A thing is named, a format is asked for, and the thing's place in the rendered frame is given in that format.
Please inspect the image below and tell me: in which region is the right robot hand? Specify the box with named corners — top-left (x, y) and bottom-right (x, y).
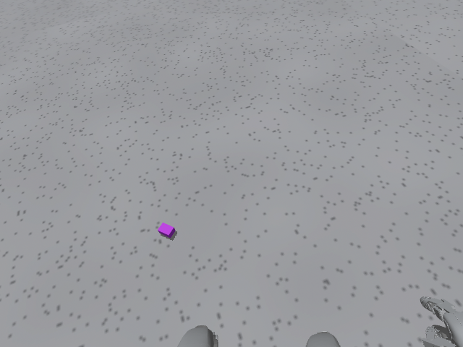
top-left (420, 296), bottom-right (463, 347)

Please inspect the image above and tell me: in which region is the small box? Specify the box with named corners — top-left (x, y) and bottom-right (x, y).
top-left (158, 223), bottom-right (176, 238)

